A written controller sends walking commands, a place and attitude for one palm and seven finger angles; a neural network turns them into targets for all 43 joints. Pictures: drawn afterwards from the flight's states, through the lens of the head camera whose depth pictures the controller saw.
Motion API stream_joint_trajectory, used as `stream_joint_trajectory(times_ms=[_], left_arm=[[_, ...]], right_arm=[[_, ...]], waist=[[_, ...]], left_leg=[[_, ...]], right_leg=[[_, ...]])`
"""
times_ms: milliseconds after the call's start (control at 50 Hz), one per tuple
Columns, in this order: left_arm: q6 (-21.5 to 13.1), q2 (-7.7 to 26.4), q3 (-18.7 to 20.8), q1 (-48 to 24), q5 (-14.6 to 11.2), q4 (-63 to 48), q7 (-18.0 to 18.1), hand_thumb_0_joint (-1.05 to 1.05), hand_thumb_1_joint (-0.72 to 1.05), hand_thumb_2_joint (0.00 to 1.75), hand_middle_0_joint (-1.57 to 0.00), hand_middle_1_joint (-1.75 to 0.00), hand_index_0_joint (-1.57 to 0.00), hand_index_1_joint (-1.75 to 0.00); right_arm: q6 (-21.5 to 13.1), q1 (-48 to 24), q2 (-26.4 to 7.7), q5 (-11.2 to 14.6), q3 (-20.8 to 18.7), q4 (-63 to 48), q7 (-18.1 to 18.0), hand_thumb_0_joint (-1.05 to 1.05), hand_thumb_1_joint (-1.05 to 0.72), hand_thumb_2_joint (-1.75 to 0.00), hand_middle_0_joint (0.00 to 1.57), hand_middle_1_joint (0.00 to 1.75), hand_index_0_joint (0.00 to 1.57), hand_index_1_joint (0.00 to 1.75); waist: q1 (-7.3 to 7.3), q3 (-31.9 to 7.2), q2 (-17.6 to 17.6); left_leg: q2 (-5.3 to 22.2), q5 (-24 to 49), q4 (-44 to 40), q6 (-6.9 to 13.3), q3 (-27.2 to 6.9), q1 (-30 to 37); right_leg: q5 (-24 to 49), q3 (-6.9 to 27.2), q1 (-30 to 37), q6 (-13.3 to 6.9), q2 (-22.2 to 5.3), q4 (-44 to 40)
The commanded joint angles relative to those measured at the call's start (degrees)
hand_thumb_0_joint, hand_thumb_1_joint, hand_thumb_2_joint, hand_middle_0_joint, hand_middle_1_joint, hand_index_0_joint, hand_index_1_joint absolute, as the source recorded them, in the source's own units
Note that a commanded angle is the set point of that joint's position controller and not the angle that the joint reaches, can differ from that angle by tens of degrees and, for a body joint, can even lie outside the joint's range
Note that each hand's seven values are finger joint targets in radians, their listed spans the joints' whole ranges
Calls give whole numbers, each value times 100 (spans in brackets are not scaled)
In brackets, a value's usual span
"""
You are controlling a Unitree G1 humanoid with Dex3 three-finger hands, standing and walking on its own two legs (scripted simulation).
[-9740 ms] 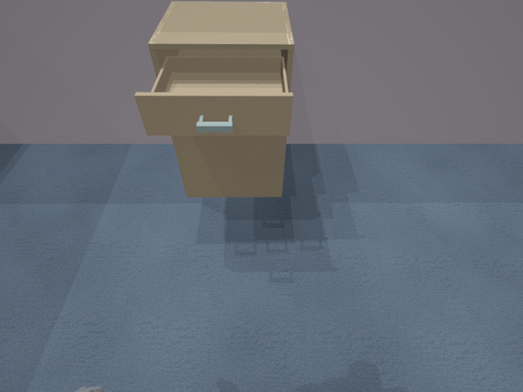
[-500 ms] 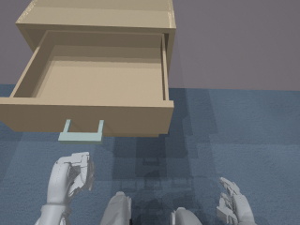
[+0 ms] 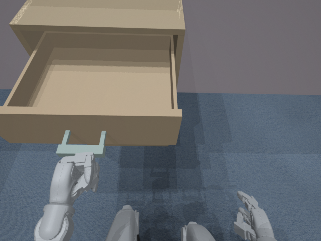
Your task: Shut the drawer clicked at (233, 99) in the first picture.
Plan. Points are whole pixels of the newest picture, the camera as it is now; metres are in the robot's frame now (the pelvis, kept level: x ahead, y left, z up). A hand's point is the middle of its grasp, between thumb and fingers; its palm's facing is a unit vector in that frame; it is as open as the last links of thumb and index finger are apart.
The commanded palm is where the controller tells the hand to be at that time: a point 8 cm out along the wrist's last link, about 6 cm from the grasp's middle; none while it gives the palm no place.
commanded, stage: push the drawer shut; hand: left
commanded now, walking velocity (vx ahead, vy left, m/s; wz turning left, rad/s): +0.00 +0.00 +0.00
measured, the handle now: (83, 142) +0.34 +0.20 +0.04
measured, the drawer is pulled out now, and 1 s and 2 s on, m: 0.29 0.19 0.07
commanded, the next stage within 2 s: none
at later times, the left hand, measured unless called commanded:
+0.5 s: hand (95, 156) +0.31 +0.17 +0.03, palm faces -0.01 -1.00 -0.05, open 2.9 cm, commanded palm +0.30 +0.22 +0.04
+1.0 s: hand (100, 133) +0.37 +0.17 +0.03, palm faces +0.02 -1.00 -0.05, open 3.0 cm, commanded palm +0.36 +0.22 +0.04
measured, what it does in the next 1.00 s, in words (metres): stands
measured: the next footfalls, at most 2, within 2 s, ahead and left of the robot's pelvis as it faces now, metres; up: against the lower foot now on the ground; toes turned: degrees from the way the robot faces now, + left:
none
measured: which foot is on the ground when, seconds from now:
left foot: down 0.00-1.00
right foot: down 0.00-1.00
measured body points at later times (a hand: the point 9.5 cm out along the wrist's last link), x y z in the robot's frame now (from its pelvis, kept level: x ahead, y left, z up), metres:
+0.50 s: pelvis -0.02 +0.01 +0.00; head +0.07 +0.02 +0.45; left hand +0.30 +0.22 +0.04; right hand +0.14 -0.24 -0.09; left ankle +0.06 +0.12 -0.62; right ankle -0.03 -0.11 -0.62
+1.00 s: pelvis -0.02 +0.02 +0.00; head +0.08 +0.03 +0.44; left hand +0.36 +0.22 +0.04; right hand +0.10 -0.24 -0.10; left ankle +0.06 +0.12 -0.62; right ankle -0.02 -0.11 -0.62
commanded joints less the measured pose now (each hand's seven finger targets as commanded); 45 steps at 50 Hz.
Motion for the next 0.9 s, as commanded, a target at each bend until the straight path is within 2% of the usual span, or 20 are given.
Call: stream_joint_trajectory(times_ms=[0, 40, 60, 140, 160, 200, 260, 280, 320, 340, 420, 440, 480, 540, 560, 660, 680, 700, 840, 880], left_arm=[[-316, 501, 430, -518, -109, -1067, -5, 0, 90, 90, -140, -160, -140, -160], [-367, 571, 462, -1009, -90, -952, 35, 0, 90, 90, -140, -160, -140, -160], [-402, 497, 411, -1127, -93, -872, 30, 0, 90, 90, -140, -160, -140, -160], [-512, 696, 556, -1925, -85, -590, 10, 0, 90, 90, -140, -160, -140, -160], [-521, 693, 572, -2083, -112, -515, -7, 0, 90, 90, -140, -160, -140, -160], [-495, 735, 644, -2092, -148, -410, -57, 0, 90, 90, -140, -160, -140, -160], [-399, 737, 626, -2530, -174, -188, -89, 0, 90, 90, -140, -160, -140, -160], [-376, 826, 739, -2509, -196, -87, -87, 0, 90, 90, -140, -160, -140, -160], [-335, 732, 642, -2709, -207, -31, -106, 0, 90, 90, -140, -160, -140, -160], [-322, 865, 767, -2811, -196, 52, -74, 0, 90, 90, -140, -160, -140, -160], [-322, 732, 644, -3242, -164, 290, -19, 0, 90, 90, -140, -160, -140, -160], [-299, 848, 760, -3228, -129, 529, 17, 0, 90, 90, -140, -160, -140, -160], [-363, 714, 631, -3555, -94, 538, 41, 0, 90, 90, -140, -160, -140, -160], [-405, 1009, 901, -3695, -22, 818, 117, 0, 90, 90, -140, -160, -140, -160], [-432, 829, 705, -3943, -1, 824, 117, 0, 90, 90, -140, -160, -140, -160], [-485, 823, 729, -4306, 79, 1135, 200, 0, 90, 90, -140, -160, -140, -160], [-492, 778, 679, -4299, 96, 1152, 211, 0, 90, 90, -140, -160, -140, -160], [-505, 691, 549, -4542, 113, 1133, 219, 0, 90, 90, -140, -160, -140, -160], [-526, 1062, 896, -5224, 179, 1809, 292, 0, 90, 90, -140, -160, -140, -160], [-586, 1001, 840, -5419, 194, 1796, 263, 0, 90, 90, -140, -160, -140, -160]], right_arm=[[-242, -98, -764, 26, -317, -799, -45, 0, -90, -90, 20, 30, 20, 30], [-246, -62, -794, 11, -297, -684, -75, 0, -90, -90, 20, 30, 20, 30], [-256, -82, -793, 7, -300, -667, -71, 0, -90, -90, 20, 30, 20, 30], [-271, -91, -842, 7, -293, -515, -113, 0, -90, -90, 20, 30, 20, 30], [-283, -97, -837, 12, -293, -461, -116, 0, -90, -90, 20, 30, 20, 30], [-290, -101, -855, 25, -306, -446, -121, 0, -90, -90, 20, 30, 20, 30], [-278, -80, -873, 35, -290, -356, -140, 0, -90, -90, 20, 30, 20, 30], [-268, -89, -887, 42, -296, -352, -145, 0, -90, -90, 20, 30, 20, 30], [-273, -98, -882, 54, -283, -356, -139, 0, -90, -90, 20, 30, 20, 30], [-265, -79, -906, 55, -287, -329, -148, 0, -90, -90, 20, 30, 20, 30], [-253, -61, -893, 52, -267, -305, -127, 0, -90, -90, 20, 30, 20, 30], [-232, -20, -919, 47, -264, -274, -126, 0, -90, -90, 20, 30, 20, 30], [-222, -26, -906, 35, -273, -275, -113, 0, -90, -90, 20, 30, 20, 30], [-171, 18, -954, 33, -273, -250, -101, 0, -90, -90, 20, 30, 20, 30], [-163, 2, -925, 30, -256, -253, -90, 0, -90, -90, 20, 30, 20, 30], [-98, 134, -974, 11, -294, -184, -58, 0, -90, -90, 20, 30, 20, 30], [-81, 138, -974, 10, -298, -200, -46, 0, -90, -90, 20, 30, 20, 30], [-73, 138, -973, 9, -294, -183, -38, 0, -90, -90, 20, 30, 20, 30], [37, 313, -1022, -7, -287, -20, -57, 0, -90, -90, 20, 30, 20, 30], [53, 315, -1003, -8, -288, -11, -52, 0, -90, -90, 20, 30, 20, 30]], waist=[[-78, -1538, -5], [-190, -1360, -86], [-195, -1349, -61], [-252, -1326, 56], [-244, -1449, 83], [-186, -1636, 135], [-238, -1627, 97], [-192, -1644, 38], [-194, -1661, 122], [-193, -1680, 64], [-204, -1626, 183], [-209, -1540, 37], [-233, -1661, 105], [-184, -1597, 105], [-221, -1616, 291], [-252, -1767, 136], [-233, -1786, 226], [-305, -1805, 245], [-371, -1726, 28], [-342, -1927, 293]], left_leg=[[-268, 1383, -862, 218, -5, 1934], [-252, 1252, -813, 235, -48, 1836], [-261, 1136, -815, 230, -44, 1828], [-256, 866, -780, 240, -52, 1745], [-262, 869, -769, 237, -46, 1788], [-261, 936, -818, 227, -35, 1886], [-249, 951, -849, 235, -66, 1962], [-249, 875, -896, 225, -64, 1933], [-260, 837, -965, 218, -69, 2005], [-243, 845, -964, 229, -91, 2008], [-255, 713, -1083, 198, -112, 2128], [-238, 671, -1101, 206, -138, 2040], [-250, 652, -1108, 195, -136, 2140], [-247, 552, -1160, 185, -146, 2096], [-257, 543, -1173, 174, -153, 2201], [-231, 653, -1204, 157, -223, 2406], [-231, 660, -1235, 138, -226, 2457], [-229, 621, -1231, 143, -245, 2516], [-239, 518, -1168, 163, -232, 2281], [-233, 673, -1183, 131, -248, 2493]], right_leg=[[2199, 376, 466, 84, 94, -1291], [2020, 378, 301, 82, 112, -1310], [1862, 379, 222, 87, 110, -1329], [1450, 435, 61, 70, 108, -1377], [1451, 467, 82, 70, 99, -1382], [1516, 450, 174, 67, 91, -1382], [1538, 434, 124, 74, 99, -1411], [1438, 457, 182, 79, 102, -1456], [1389, 424, 195, 72, 97, -1474], [1383, 422, 177, 69, 114, -1472], [1261, 376, 81, 65, 111, -1500], [1215, 353, 67, 58, 130, -1492], [1211, 355, 10, 70, 116, -1466], [1120, 341, -8, 46, 133, -1463], [1127, 341, -105, 41, 119, -1451], [1236, 282, -201, 42, 131, -1400], [1232, 269, -209, 35, 127, -1392], [1222, 268, -282, 45, 117, -1399], [1182, 315, -271, 55, 147, -1427], [1268, 302, -326, 38, 140, -1371]])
